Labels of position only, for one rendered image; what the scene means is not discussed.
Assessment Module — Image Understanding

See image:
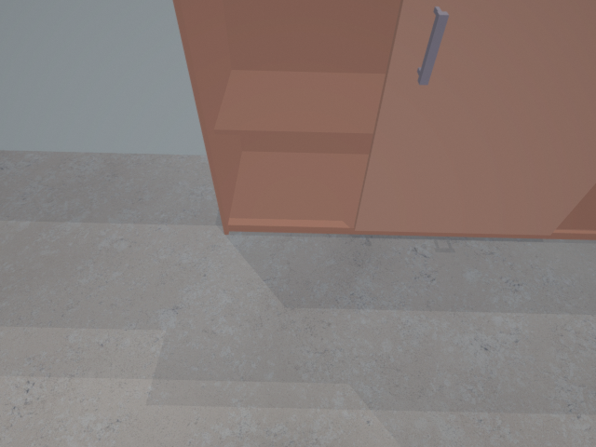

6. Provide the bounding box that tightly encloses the wardrobe door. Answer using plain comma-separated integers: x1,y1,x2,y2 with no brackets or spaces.
556,183,596,230
354,0,596,236

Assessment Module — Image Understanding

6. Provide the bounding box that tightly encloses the handle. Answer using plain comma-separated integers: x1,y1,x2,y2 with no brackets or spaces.
417,7,449,85

